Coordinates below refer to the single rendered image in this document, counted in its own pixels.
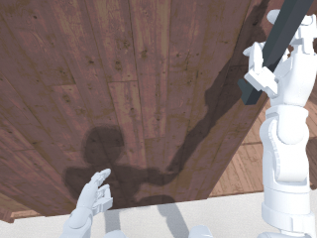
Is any robot right hand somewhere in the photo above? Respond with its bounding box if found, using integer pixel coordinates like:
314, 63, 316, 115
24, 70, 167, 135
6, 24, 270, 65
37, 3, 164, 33
243, 9, 317, 107

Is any handle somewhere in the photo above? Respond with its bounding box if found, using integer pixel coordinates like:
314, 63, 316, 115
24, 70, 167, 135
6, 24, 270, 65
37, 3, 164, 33
237, 0, 314, 105

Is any wardrobe door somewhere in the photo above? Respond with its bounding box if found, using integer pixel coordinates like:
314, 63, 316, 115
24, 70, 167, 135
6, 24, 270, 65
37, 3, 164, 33
0, 192, 33, 212
0, 0, 317, 217

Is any robot left hand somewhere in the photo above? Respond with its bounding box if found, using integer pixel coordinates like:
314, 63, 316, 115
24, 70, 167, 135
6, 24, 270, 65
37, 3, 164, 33
76, 169, 113, 216

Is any robot right thigh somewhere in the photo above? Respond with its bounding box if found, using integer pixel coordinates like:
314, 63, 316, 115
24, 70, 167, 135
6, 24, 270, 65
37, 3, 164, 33
188, 225, 214, 238

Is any right robot forearm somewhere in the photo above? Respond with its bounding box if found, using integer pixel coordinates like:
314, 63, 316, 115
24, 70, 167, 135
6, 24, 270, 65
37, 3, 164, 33
260, 104, 317, 238

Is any left robot forearm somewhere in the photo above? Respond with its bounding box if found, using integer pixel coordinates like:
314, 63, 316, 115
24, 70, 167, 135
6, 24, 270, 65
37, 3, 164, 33
58, 207, 93, 238

